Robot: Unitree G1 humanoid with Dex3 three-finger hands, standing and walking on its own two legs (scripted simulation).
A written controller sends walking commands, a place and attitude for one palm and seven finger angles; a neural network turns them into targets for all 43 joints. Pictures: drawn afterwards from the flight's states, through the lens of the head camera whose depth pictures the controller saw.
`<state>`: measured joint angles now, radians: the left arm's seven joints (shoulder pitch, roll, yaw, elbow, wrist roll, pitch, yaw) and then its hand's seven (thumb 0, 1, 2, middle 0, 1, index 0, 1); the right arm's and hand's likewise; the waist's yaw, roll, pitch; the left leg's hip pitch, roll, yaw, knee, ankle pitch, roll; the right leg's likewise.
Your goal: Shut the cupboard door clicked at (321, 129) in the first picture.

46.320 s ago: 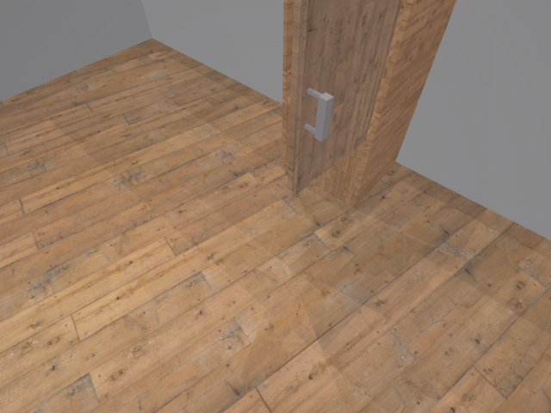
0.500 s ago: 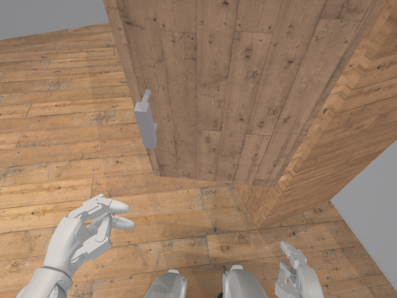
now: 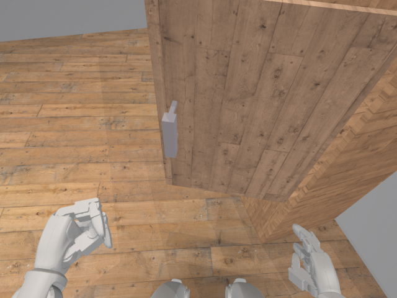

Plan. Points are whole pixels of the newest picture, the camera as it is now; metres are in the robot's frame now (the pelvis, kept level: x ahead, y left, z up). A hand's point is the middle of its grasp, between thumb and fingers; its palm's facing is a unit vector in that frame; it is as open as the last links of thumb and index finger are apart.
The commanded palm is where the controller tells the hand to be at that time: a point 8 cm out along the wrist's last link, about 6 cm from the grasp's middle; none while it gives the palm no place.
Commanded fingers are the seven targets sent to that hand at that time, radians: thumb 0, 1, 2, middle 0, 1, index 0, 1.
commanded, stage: raise the hand and make a fist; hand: left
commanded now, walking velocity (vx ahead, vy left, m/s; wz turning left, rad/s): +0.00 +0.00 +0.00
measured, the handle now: (172, 129) +0.46 +0.10 +0.06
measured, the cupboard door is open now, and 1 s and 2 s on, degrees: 64 64 64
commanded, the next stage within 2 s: bring the fist close to the handle in 0.64 s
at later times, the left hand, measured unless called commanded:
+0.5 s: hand (116, 221) +0.24 +0.17 +0.06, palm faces -0.10 -0.99 -0.03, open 3.1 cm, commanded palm +0.22 +0.23 +0.06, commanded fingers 0.00 0.90 0.90 -1.30 -1.50 -1.30 -1.50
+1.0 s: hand (132, 213) +0.26 +0.15 +0.05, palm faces -0.10 -0.99 -0.02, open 3.1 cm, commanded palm +0.25 +0.20 +0.06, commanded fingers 0.00 0.90 0.90 -1.30 -1.50 -1.30 -1.50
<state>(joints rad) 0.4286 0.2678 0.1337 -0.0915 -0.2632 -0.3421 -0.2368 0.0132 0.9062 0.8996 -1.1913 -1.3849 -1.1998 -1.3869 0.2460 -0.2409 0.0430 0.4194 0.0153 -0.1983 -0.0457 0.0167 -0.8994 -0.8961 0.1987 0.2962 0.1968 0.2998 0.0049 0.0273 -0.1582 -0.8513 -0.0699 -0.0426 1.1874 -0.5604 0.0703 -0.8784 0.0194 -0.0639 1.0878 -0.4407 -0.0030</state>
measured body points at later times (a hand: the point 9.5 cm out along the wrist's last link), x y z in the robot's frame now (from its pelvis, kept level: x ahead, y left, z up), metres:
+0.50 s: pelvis +0.02 -0.01 +0.01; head +0.08 +0.00 +0.45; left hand +0.24 +0.22 +0.06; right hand +0.19 -0.25 -0.06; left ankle +0.01 +0.07 -0.65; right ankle +0.05 -0.13 -0.65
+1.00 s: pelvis +0.01 -0.03 +0.00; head +0.06 -0.02 +0.45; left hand +0.26 +0.20 +0.06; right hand +0.19 -0.26 -0.07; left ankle +0.01 +0.07 -0.65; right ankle +0.05 -0.13 -0.65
